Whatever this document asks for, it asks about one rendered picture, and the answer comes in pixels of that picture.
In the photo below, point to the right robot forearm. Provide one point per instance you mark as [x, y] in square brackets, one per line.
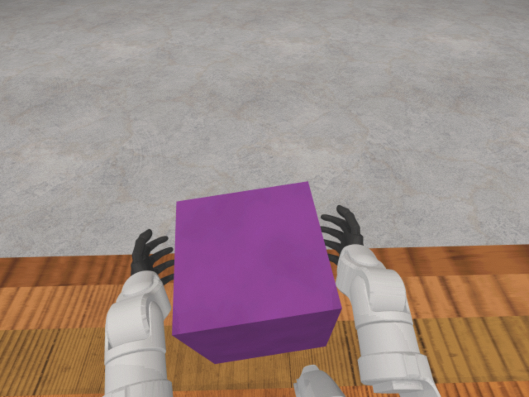
[390, 358]

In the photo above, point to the left robot forearm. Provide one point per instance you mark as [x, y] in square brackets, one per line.
[134, 357]

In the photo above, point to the left robot hand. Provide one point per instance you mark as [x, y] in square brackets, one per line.
[142, 261]

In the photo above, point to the right robot thigh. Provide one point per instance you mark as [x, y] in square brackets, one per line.
[316, 384]

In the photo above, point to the right robot shin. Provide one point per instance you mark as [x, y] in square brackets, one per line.
[309, 368]

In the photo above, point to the carton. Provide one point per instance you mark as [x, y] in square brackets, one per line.
[252, 276]

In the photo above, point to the right robot hand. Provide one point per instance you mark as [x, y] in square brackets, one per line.
[350, 235]

